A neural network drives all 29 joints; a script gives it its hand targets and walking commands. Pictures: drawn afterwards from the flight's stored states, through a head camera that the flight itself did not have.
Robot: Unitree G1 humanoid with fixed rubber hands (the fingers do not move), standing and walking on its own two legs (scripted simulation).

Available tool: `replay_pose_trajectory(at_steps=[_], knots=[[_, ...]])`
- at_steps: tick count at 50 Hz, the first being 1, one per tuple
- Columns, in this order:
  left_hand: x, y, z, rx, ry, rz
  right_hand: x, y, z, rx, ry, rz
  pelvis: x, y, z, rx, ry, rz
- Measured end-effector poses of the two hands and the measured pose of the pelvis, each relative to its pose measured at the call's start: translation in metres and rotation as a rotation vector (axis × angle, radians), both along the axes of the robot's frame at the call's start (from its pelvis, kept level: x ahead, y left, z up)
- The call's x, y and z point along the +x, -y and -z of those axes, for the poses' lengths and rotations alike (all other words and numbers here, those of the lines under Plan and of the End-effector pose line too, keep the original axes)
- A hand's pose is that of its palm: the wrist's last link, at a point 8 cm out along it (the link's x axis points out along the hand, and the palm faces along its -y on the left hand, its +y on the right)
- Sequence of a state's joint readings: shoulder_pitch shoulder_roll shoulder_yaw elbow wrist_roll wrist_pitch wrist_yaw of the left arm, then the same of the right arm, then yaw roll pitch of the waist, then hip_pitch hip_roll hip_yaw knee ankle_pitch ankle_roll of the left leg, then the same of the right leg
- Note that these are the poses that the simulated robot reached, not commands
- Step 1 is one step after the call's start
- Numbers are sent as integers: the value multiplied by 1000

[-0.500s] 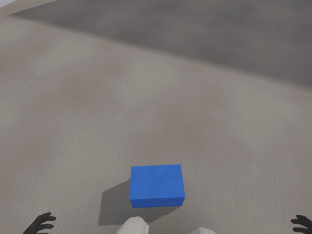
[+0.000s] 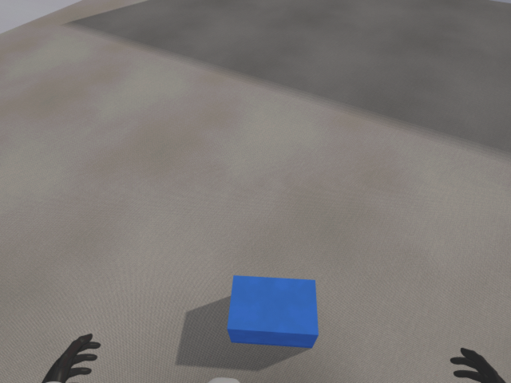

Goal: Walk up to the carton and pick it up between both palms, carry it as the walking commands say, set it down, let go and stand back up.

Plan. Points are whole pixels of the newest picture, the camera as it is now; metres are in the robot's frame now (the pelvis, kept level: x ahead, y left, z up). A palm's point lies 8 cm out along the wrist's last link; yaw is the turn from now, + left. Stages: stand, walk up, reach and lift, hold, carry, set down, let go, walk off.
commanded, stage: walk up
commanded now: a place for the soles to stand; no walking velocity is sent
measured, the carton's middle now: (272, 311) +0.44 +0.00 -0.67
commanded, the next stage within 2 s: none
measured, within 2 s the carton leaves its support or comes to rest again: neither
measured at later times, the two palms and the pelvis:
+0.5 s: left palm out of the picture +0.03 +0.42 -0.08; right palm out of the picture +0.09 -0.29 -0.10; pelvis -0.05 +0.05 -0.02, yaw +5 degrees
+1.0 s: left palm out of the picture +0.02 +0.37 -0.09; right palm out of the picture +0.04 -0.28 -0.08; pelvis -0.08 +0.04 +0.01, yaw +0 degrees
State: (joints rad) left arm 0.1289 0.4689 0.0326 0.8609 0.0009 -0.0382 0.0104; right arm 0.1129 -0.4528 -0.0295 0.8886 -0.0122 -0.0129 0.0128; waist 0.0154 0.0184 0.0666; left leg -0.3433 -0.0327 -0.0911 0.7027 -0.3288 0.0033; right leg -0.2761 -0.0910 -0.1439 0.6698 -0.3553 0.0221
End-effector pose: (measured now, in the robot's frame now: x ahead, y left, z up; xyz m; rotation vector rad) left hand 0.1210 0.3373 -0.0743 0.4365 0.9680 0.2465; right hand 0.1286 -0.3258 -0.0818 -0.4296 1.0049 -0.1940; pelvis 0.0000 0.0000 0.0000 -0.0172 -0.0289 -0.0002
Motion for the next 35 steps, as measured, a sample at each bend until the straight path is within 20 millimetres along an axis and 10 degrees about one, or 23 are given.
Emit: replay_pose_trajectory(at_steps=[13,25,35], knots=[[-27,-11,5,15,-59,-68,8,-1,-4,-3,-6,-31,-12,-3,-1,-3,-6,-23],[-89,-82,11,107,-82,-113,-36,-41,23,-11,-84,-54,-48,-46,21,19,11,-93],[-134,-59,32,6,-191,-101,-62,-48,6,-39,-9,-8,-69,-48,12,9,12,-49]])
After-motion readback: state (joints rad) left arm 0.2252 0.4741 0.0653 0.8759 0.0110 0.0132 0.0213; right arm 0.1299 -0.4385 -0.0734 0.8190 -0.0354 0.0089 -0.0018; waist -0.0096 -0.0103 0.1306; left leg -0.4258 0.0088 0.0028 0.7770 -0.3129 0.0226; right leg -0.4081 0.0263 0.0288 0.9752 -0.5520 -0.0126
